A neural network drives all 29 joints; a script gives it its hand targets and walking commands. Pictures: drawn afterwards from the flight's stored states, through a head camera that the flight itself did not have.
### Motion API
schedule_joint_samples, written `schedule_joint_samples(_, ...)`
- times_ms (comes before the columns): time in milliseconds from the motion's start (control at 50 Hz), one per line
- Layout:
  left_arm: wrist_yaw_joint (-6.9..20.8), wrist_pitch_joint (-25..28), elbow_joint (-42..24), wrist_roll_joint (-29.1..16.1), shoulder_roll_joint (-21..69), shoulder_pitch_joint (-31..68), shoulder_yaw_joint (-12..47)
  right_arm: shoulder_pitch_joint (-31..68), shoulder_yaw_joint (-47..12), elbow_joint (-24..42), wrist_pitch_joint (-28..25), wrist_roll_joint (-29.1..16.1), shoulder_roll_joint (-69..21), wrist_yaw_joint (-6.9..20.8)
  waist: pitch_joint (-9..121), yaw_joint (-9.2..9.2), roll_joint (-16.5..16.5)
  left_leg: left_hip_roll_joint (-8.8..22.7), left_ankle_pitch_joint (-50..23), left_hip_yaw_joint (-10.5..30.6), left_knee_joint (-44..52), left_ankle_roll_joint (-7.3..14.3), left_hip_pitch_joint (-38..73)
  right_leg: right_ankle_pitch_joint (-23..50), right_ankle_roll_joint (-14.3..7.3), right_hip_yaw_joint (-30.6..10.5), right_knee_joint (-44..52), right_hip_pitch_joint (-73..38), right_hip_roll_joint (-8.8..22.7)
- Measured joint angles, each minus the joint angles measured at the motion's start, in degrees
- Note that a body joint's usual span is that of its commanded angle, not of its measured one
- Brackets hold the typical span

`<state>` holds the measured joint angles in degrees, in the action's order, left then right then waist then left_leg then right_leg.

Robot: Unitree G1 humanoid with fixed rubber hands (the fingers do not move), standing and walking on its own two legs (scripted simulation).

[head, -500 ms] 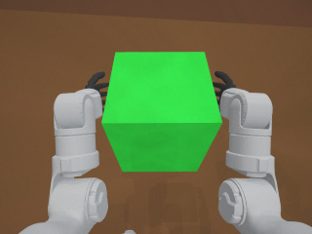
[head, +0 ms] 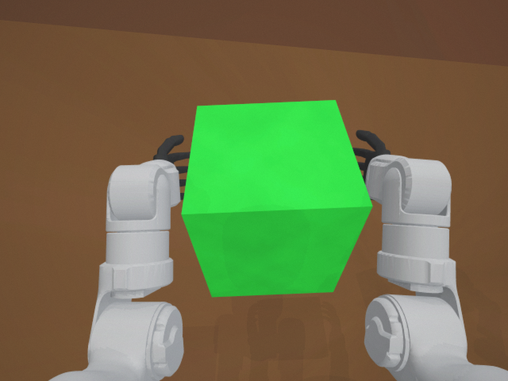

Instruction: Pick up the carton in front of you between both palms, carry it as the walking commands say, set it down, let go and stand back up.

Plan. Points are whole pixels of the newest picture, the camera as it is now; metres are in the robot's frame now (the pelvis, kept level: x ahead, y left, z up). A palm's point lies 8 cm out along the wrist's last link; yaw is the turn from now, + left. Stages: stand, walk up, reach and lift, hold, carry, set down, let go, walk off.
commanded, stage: carry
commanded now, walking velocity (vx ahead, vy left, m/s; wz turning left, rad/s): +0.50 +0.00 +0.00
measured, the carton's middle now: (269, 205) +0.38 +0.02 +0.07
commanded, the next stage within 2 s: none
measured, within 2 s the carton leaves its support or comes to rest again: neither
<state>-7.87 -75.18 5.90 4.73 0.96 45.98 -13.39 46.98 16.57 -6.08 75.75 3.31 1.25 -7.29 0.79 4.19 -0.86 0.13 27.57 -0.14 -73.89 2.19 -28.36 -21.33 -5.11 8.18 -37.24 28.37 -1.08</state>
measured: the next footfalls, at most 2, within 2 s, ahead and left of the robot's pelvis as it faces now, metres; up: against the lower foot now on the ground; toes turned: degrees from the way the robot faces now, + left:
left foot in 0.28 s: +0.35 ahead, +0.13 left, +0.03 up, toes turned +6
right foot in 0.68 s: +0.59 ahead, -0.08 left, +0.06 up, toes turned -7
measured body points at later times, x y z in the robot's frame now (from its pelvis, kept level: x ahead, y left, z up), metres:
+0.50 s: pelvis +0.30 +0.04 +0.04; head +0.34 +0.05 +0.49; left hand +0.71 +0.16 +0.19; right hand +0.67 -0.14 +0.18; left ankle +0.31 +0.12 -0.69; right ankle +0.31 -0.07 -0.59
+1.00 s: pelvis +0.61 +0.02 +0.08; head +0.65 +0.01 +0.53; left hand +0.99 +0.19 +0.24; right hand +1.01 -0.11 +0.24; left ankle +0.73 +0.14 -0.59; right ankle +0.55 -0.07 -0.66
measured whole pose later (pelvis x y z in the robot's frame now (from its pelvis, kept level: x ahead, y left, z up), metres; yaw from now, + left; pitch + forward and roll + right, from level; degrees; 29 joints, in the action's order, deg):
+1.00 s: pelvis +0.61 +0.02 +0.08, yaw +0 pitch +5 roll +0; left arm -9.0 -75.3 3.0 1.9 0.1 47.4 -14.6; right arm 48.1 17.1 -1.2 76.9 5.1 -0.2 -7.5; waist 1.3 4.9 -0.4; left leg 3.6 19.5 -3.2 -52.9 1.9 -43.7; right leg -26.7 -2.7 7.2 -27.5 13.4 0.5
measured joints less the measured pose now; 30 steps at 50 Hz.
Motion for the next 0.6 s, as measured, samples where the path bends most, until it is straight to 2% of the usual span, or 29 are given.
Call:
schedule_joint_samples(40, -0.3, -0.2, -0.9, -1.2, -0.4, -0.9, 0.1, 0.0, 0.2, 0.7, 0.5, 0.8, -0.7, 0.0, -0.8, 1.0, 0.3, 0.1, -2.3, -0.5, -2.3, 0.6, -5.7, -0.2, 0.3, -0.4, 3.1, -3.4, 0.2)
schedule_joint_samples(100, -0.9, 0.0, -2.9, -2.5, -0.7, -0.9, -0.3, 0.3, 0.4, 3.2, 0.7, 1.7, -1.6, 0.0, -1.6, 1.66, 0.6, 1.0, -3.3, -1.2, 1.4, 0.6, -12.2, -1.4, 0.5, -0.8, 6.6, -7.8, 0.6)
schedule_joint_samples(200, -1.1, 0.3, -4.5, -2.9, -0.7, 1.1, -1.3, 0.7, 0.7, 6.8, 0.8, 2.2, -2.1, 0.0, -0.5, 1.13, 0.7, 2.7, -7.4, -2.9, 20.7, -0.1, -14.7, -4.9, 2.0, -1.4, 10.4, -14.9, 1.3)
schedule_joint_samples(260, -1.1, -0.1, -2.8, -2.8, -1.2, 2.4, -1.6, 1.4, 0.5, 5.1, 0.7, 2.0, -1.7, 0.0, 1.1, -0.68, 1.8, 1.2, -10.1, -6.4, 33.8, 0.9, -9.5, -9.4, 3.7, -2.1, 8.7, -18.6, 3.0)
schedule_joint_samples(280, -1.0, -0.4, -1.9, -2.8, -1.8, 2.7, -1.7, 1.9, 0.2, 3.4, 0.4, 2.0, -1.7, 0.0, 1.5, -1.74, 2.4, 0.4, -12.9, -7.6, 36.2, 1.2, -7.2, -11.4, 4.0, -2.5, 5.0, -18.8, 4.1)
schedule_joint_samples(300, -0.7, -0.4, -1.1, -2.9, -2.5, 2.8, -2.0, 2.3, -0.4, 1.7, -0.2, 2.1, -1.9, 0.0, 1.6, -2.91, 2.9, 0.0, -12.8, -8.4, 34.6, 1.2, -6.5, -11.0, 4.2, -3.1, -1.7, -17.0, 5.3)
schedule_joint_samples(360, -0.1, -0.7, 1.7, -2.4, -3.1, 2.3, -2.7, 1.3, -2.0, -1.5, -0.9, 2.3, -2.1, 0.0, 1.2, -6.58, 1.9, -0.4, -7.4, -8.1, 33.6, 1.1, -3.1, -8.1, 3.9, -7.9, -28.7, -6.3, 2.4)
schedule_joint_samples(380, 0.0, -1.2, 2.1, -1.9, -2.8, 2.3, -2.8, 0.5, -2.4, -1.6, -0.7, 1.8, -1.9, -0.1, 0.9, -7.42, 1.6, -0.4, -6.8, -7.8, 34.9, 1.0, -1.5, -7.1, 3.4, -8.1, -34.6, -2.7, 1.7)
schedule_joint_samples(420, 0.0, -1.9, 1.9, -0.9, -2.0, 2.3, -3.1, -0.9, -2.8, -0.8, -0.3, 0.4, -1.4, -0.4, 0.1, -8.63, 1.2, -0.3, -6.7, -7.4, 38.0, 0.6, 1.7, -4.8, 2.8, -7.6, -39.2, 3.6, 1.2)
schedule_joint_samples(500, 0.0, -2.3, -1.4, 0.1, -1.0, 2.4, -3.3, -1.2, -2.3, 2.2, -0.3, -1.5, -1.0, -1.2, -1.3, -9.67, 1.0, 0.1, -5.3, -6.9, 42.7, 0.4, 7.5, -3.0, 2.5, -6.4, -35.1, 12.7, 2.1)
schedule_joint_samples(600, 0.0, -2.2, -4.9, 0.4, -0.5, 2.3, -3.7, 0.5, -1.3, 3.5, -0.7, -1.7, -1.3, -1.3, 0.1, -8.87, 0.6, 0.7, -1.9, -6.4, 46.8, -1.1, 14.4, 0.6, 2.9, -4.3, -16.1, 14.8, 3.5)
